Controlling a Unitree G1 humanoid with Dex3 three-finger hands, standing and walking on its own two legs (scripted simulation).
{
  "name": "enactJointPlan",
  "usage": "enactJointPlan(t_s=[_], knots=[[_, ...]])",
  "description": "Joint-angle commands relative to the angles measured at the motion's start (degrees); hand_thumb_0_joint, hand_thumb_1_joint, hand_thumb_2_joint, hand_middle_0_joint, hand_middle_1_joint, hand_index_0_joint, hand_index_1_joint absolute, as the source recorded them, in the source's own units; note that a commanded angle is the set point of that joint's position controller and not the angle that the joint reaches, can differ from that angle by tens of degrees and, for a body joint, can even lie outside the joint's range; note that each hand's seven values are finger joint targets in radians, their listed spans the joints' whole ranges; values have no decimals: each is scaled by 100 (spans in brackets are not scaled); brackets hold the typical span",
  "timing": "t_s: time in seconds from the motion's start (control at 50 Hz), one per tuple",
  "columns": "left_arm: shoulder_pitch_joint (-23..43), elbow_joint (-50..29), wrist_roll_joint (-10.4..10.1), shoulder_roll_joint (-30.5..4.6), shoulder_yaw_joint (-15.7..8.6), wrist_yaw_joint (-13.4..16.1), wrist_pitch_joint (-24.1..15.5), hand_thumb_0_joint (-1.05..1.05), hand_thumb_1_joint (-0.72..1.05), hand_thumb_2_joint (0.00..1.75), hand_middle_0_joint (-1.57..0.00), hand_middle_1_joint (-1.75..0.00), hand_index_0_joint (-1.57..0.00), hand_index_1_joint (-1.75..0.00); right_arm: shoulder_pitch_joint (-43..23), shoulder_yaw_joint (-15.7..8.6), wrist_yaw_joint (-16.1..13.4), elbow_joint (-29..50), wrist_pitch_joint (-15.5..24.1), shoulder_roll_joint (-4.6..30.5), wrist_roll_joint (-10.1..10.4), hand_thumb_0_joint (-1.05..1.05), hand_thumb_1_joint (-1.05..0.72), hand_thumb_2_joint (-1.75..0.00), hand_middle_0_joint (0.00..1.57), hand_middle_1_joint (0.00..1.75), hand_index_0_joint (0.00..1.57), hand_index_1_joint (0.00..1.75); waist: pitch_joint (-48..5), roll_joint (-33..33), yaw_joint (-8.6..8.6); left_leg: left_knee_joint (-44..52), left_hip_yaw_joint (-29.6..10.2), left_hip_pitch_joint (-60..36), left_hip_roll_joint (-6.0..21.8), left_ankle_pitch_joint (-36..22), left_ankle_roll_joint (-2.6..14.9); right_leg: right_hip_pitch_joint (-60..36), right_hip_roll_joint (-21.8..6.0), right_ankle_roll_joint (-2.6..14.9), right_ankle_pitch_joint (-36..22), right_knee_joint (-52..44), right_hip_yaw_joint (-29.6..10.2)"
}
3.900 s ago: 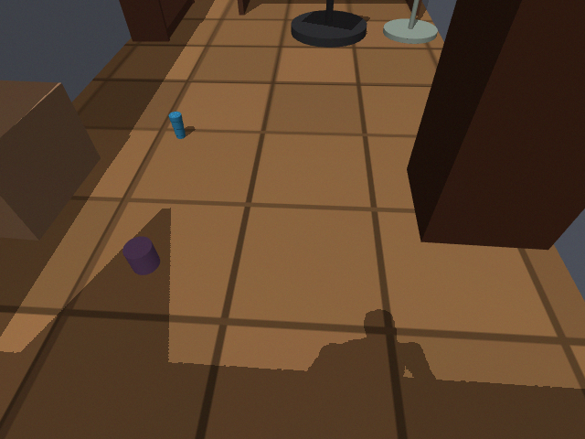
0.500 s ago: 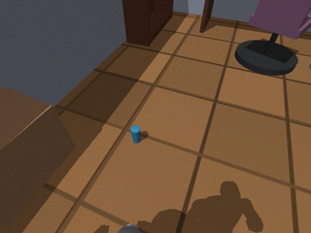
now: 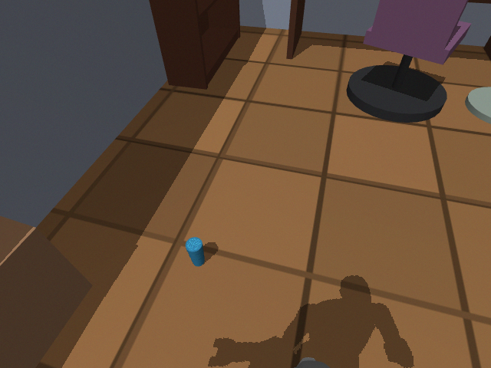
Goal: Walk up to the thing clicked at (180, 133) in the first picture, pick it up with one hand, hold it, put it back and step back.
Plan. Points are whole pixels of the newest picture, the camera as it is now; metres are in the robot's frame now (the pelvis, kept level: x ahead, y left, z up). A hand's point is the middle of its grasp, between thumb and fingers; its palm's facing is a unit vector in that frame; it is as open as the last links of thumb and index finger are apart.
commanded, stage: walk up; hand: left
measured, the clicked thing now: (196, 253) +0.71 +0.23 -0.70
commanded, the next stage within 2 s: none
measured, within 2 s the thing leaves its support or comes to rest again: neither
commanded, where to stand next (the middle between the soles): +0.38 +0.01 m, yaw +1 degrees
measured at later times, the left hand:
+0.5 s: hand out of the picture +0.18 +0.26 -0.13, palm faces +0.03 -0.92 -0.39, open 7.4 cm
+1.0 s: hand (116, 284) +0.34 +0.29 -0.14, palm faces -0.04 -0.91 -0.41, open 7.4 cm
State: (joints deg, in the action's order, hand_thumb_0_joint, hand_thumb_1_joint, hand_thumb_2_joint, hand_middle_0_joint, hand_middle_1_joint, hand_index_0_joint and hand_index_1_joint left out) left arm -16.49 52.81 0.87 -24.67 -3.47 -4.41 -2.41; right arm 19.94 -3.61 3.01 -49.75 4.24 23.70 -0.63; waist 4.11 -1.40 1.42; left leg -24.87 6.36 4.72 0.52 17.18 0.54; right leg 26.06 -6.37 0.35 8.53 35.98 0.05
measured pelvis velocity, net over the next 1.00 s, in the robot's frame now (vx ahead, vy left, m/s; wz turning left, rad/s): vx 0.28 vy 0.01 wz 0.01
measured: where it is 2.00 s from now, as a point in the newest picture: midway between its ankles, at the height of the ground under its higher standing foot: (249, 347)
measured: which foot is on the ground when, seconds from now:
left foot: down 0.00-0.08, up 0.10-0.54, down 0.56-1.00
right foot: up 0.00-0.04, down 0.06-0.60, up 0.62-1.00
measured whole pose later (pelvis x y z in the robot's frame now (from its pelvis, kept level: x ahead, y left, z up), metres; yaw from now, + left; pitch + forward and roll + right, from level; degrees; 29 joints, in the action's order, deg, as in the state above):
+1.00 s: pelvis +0.28 +0.01 -0.01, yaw +1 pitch -4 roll +2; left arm -15.7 52.0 0.5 -23.8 -2.4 -1.0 -2.8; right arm 17.5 -2.3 1.4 -48.9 2.3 22.6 -0.5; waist 6.8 -0.8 1.2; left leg -32.2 6.5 10.5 0.8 18.0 1.2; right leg 23.9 -3.7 0.6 9.5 37.5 1.0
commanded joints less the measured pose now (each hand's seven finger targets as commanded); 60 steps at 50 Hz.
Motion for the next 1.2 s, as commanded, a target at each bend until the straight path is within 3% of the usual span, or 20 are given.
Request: enactJointPlan(t_s=[0.0,0.04,0.06,0.08,0.1,0.16,0.2,0.4,0.52,0.54,0.56,0.58,0.6,0.68,0.8,0.92,1.0,1.04,1.06,1.18], knots=[[-161,-302,-1,-977,-301,110,-288,0,90,90,-20,-30,-20,-30,-354,-383,-99,629,67,1404,38,0,-90,-90,20,30,20,30,-283,453,-294,-23,-840,801,1204,-660,902,-1358,356,82,12,-683,384],[-1114,-79,47,-1479,-504,257,-404,0,90,90,-20,-30,-20,-30,130,-157,-100,640,72,794,60,0,-90,-90,20,30,20,30,-1074,-1105,-667,-2504,-206,1592,448,-466,534,-2957,-316,362,1070,-1416,-793],[-1065,-253,34,-1882,-576,312,-434,0,90,90,-20,-30,-20,-30,330,-47,-84,680,42,585,55,0,-90,-90,20,30,20,30,-1004,-1741,-554,-3498,-263,2887,-218,1281,239,-3510,-1494,771,1504,-1885,-2947],[-906,-243,-61,-1928,-563,309,-379,0,90,90,-20,-30,-20,-30,129,-212,-152,535,-43,1216,23,0,-90,-90,20,30,20,30,-709,-1047,-658,-3955,-630,3179,-27,1320,209,-3138,-1864,1274,1831,-2140,-3562],[-713,-369,-101,-1857,-527,319,-358,0,90,90,-20,-30,-20,-30,8,-253,-192,465,-59,1364,15,0,-90,-90,20,30,20,30,-442,-899,-584,-4041,-849,3205,193,1183,196,-2714,-1853,1464,1670,-2154,-3476],[-260,-511,-164,-1383,-375,368,-377,0,90,90,-20,-30,-20,-30,183,-221,-125,206,-96,1161,128,0,-90,-90,20,30,20,30,-225,-677,-259,-3718,-1164,2827,363,374,175,-2205,-991,831,47,-1980,-1474],[-273,-546,-119,-1313,-336,361,-405,0,90,90,-20,-30,-20,-30,198,-211,-69,166,-145,1058,77,0,-90,-90,20,30,20,30,-183,-805,-243,-3550,-993,2547,272,74,124,-1814,-788,918,-511,-1994,-985],[-380,-818,-25,-1407,-426,331,-398,0,90,90,-20,-30,-20,-30,-745,-294,127,419,-138,956,-91,0,-90,-90,20,30,20,30,209,-550,-459,-1376,-723,2417,566,-694,-81,-1600,-944,1149,1009,-2225,-541],[-144,-870,-29,-1447,-326,326,-313,0,90,90,-20,-30,-20,-30,-297,-390,100,262,-23,1087,-103,0,-90,-90,20,30,20,30,-20,-110,17,-701,-301,662,218,-378,142,-665,-779,958,1210,-1153,-336],[-230,-885,5,-1224,-235,318,-310,0,90,90,-20,-30,-20,-30,237,-465,38,107,12,1262,-101,0,-90,-90,20,30,20,30,-352,415,286,-596,-475,-234,162,-79,234,-331,-578,801,565,-186,-153],[-527,-886,-61,-870,-111,313,-299,0,90,90,-20,-30,-20,-30,685,-572,-44,65,67,1592,-143,0,-90,-90,20,30,20,30,-760,1588,451,286,-1683,-947,885,966,565,122,35,508,172,1642,420],[-759,-860,-136,-564,-57,311,-275,0,90,90,-20,-30,-20,-30,619,-604,-99,250,105,1914,-132,0,-90,-90,20,30,20,30,-624,2132,266,930,-4020,-1389,2046,986,1061,1469,913,177,1979,2612,423],[-598,-722,-62,-1173,-186,405,-210,0,90,90,-20,-30,-20,-30,553,-626,-88,297,77,1960,43,0,-90,-90,20,30,20,30,-503,1392,324,942,-4329,-871,2432,887,1518,1337,514,252,2351,2991,-84],[-680,-471,-132,-1177,-174,332,-145,0,90,90,-20,-30,-20,-30,-110,-372,-162,462,97,1329,78,0,-90,-90,20,30,20,30,52,848,-65,902,-1903,386,1432,-801,867,590,151,226,1251,2513,-556],[-448,-455,-67,-992,-165,252,-92,0,90,90,-20,-30,-20,-30,-196,-368,-172,595,92,1356,30,0,-90,-90,20,30,20,30,87,1018,-39,1141,-1331,556,1383,-384,1232,502,92,-83,673,1482,-151],[-134,-401,-57,-664,-96,393,-146,0,90,90,-20,-30,-20,-30,-299,-244,-250,563,-62,1205,26,0,-90,-90,20,30,20,30,-137,882,-96,-63,-730,784,1251,-3743,1105,-556,363,-12,141,331,325],[-424,-167,1,-954,-183,509,-228,0,90,90,-20,-30,-20,-30,-453,-63,-274,528,-177,825,175,0,-90,-90,20,30,20,30,-703,-96,-400,-1462,-454,1231,670,-1593,482,-2092,246,282,-1058,-1044,8],[-534,-411,11,-1529,-328,478,-268,0,90,90,-20,-30,-20,-30,166,38,-250,467,-225,625,114,0,-90,-90,20,30,20,30,-933,-1074,-306,-3006,-496,2378,-168,1596,222,-2515,-1533,1100,538,-1784,-2883],[-277,-417,-18,-1767,-399,470,-204,0,90,90,-20,-30,-20,-30,48,-151,-314,356,-287,1153,44,0,-90,-90,20,30,20,30,-654,-1022,-403,-3450,-636,2479,25,1965,241,-2135,-1740,1560,1563,-1877,-3221],[223,-551,37,-1270,-256,452,-123,0,90,90,-20,-30,-20,-30,53,-133,-219,-105,-328,1061,-7,0,-90,-90,20,30,20,30,-205,-1018,-255,-2876,-669,2251,159,724,22,-1142,-656,1033,2243,-2200,-1475]])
